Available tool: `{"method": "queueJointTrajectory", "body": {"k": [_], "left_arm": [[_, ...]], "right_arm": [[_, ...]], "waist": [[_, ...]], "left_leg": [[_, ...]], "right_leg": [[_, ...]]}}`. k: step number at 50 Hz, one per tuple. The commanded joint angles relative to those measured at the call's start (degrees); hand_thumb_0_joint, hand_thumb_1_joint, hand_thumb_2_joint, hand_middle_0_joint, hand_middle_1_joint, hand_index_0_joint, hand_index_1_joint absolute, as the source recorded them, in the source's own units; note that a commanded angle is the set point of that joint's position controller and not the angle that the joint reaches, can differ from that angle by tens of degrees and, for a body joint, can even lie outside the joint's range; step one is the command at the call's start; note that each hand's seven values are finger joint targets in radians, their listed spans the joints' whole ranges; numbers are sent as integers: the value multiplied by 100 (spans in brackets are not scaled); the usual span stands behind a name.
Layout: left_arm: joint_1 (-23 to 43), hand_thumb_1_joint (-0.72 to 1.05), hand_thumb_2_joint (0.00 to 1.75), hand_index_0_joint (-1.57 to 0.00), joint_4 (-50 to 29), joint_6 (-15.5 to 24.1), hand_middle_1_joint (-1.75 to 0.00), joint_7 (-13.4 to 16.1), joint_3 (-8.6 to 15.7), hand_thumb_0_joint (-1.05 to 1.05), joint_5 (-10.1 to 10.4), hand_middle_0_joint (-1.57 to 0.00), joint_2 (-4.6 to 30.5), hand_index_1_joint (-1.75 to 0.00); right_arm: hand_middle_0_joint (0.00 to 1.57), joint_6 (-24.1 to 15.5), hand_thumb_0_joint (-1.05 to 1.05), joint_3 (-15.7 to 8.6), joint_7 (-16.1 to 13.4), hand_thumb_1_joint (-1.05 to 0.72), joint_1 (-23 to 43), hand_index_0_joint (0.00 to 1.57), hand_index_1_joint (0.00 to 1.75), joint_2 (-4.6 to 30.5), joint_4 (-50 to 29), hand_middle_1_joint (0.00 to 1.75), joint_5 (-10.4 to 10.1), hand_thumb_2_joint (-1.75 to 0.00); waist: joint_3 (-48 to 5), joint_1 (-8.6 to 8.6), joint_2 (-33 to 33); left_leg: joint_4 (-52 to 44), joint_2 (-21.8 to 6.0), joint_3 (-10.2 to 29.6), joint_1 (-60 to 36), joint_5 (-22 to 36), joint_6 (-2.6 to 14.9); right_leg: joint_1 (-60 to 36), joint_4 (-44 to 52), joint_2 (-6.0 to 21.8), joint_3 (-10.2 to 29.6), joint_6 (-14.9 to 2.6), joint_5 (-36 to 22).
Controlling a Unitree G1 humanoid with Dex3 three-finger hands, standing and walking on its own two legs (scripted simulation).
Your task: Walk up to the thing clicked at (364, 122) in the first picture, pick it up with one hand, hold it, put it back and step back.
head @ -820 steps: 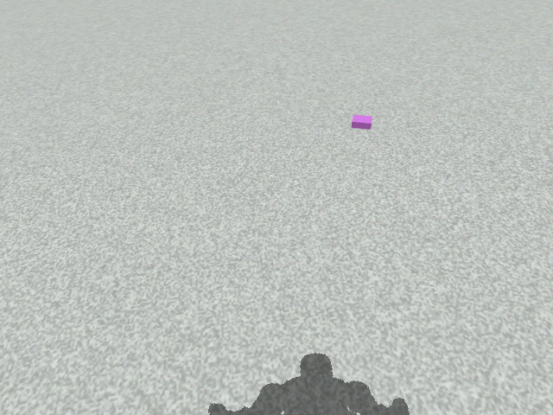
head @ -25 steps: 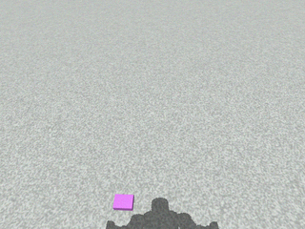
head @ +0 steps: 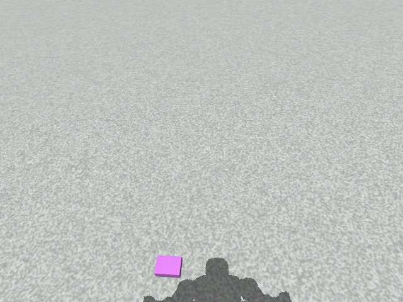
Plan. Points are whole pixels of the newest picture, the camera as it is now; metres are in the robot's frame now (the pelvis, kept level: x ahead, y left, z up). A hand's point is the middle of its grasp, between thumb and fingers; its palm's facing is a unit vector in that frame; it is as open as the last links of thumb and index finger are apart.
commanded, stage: stand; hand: left
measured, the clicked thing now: (168, 266) +0.45 +0.23 -0.76
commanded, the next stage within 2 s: none
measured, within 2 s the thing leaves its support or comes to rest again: neither
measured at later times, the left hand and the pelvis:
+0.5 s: hand out of the picture +0.08 +0.24 -0.16, palm faces -0.04 -0.94 -0.34, open 7.4 cm; pelvis +0.00 -0.01 +0.00, yaw -1 degrees
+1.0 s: hand out of the picture +0.07 +0.24 -0.15, palm faces -0.04 -0.94 -0.34, open 7.4 cm; pelvis +0.00 -0.01 +0.00, yaw -1 degrees
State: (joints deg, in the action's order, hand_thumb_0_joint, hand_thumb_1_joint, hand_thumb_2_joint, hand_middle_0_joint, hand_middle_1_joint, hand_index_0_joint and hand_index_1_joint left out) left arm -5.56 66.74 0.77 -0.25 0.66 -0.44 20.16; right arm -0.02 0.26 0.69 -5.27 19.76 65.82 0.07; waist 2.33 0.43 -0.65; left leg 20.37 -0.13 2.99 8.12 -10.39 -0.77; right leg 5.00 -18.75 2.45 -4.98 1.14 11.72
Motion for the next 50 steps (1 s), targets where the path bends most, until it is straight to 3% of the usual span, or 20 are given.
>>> {"method": "queueJointTrajectory", "body": {"k": [1, 8, 14, 26, 31, 35, 40, 50], "left_arm": [[212, 90, 90, -20, -365, 103, -30, 81, 197, 0, -6, -20, 1160, -30], [231, 90, 90, -20, -386, 115, -30, 80, 200, 0, -10, -20, 1215, -30], [244, 90, 90, -20, -394, 104, -30, 75, 201, 0, -20, -20, 1248, -30], [209, 90, 90, -20, -443, 88, -30, 57, 212, 0, -10, -20, 1221, -30], [179, 90, 90, -20, -426, 85, -30, 59, 200, 0, 5, -20, 1218, -30], [165, 90, 90, -20, -453, 75, -30, 54, 213, 0, -15, -20, 1224, -30], [126, 90, 90, -20, -423, 76, -30, 51, 197, 0, 1, -20, 1195, -30], [136, 90, 90, -20, -472, 86, -30, 50, 222, 0, -10, -20, 1246, -30]], "right_arm": [[20, -173, 0, -234, -123, -90, 236, 20, 30, 1305, -367, 30, 40, -90], [20, -153, 0, -215, -125, -90, 306, 20, 30, 1271, -404, 30, 26, -90], [20, -140, 0, -201, -108, -90, 345, 20, 30, 1239, -416, 30, 34, -90], [20, -174, 0, -174, -128, -90, 290, 20, 30, 1294, -403, 30, 33, -90], [20, -154, 0, -161, -122, -90, 283, 20, 30, 1275, -404, 30, 25, -90], [20, -160, 0, -171, -133, -90, 234, 20, 30, 1305, -409, 30, 38, -90], [20, -152, 0, -176, -111, -90, 237, 20, 30, 1296, -403, 30, 34, -90], [20, -156, 0, -159, -121, -90, 111, 20, 30, 1263, -417, 30, 41, -90]], "waist": [[-421, -11, -10], [-489, -39, 28], [-368, -25, 100], [-522, -18, -31], [-352, -11, 89], [-430, -1, 1], [-244, -10, 51], [-326, -28, 51]], "left_leg": [[-305, -697, 425, 9, 1479, 160], [-269, -705, 330, -102, 1399, 170], [-389, -681, 370, 11, 974, 133], [-332, -737, 320, -168, 1343, 148], [-380, -715, 321, -177, 1141, 133], [-363, -724, 301, -130, 1147, 146], [-429, -699, 335, -101, 810, 125], [-406, -722, 305, -96, 955, 153]], "right_leg": [[-162, 246, 593, 531, -140, -893], [-219, 323, 636, 620, -156, -1048], [-123, 407, 599, 592, -152, -557], [-242, 326, 619, 642, -182, -1041], [-60, 371, 580, 621, -174, -757], [-171, 358, 607, 665, -197, -890], [36, 454, 560, 654, -185, -454], [-67, 401, 593, 706, -197, -748]]}}
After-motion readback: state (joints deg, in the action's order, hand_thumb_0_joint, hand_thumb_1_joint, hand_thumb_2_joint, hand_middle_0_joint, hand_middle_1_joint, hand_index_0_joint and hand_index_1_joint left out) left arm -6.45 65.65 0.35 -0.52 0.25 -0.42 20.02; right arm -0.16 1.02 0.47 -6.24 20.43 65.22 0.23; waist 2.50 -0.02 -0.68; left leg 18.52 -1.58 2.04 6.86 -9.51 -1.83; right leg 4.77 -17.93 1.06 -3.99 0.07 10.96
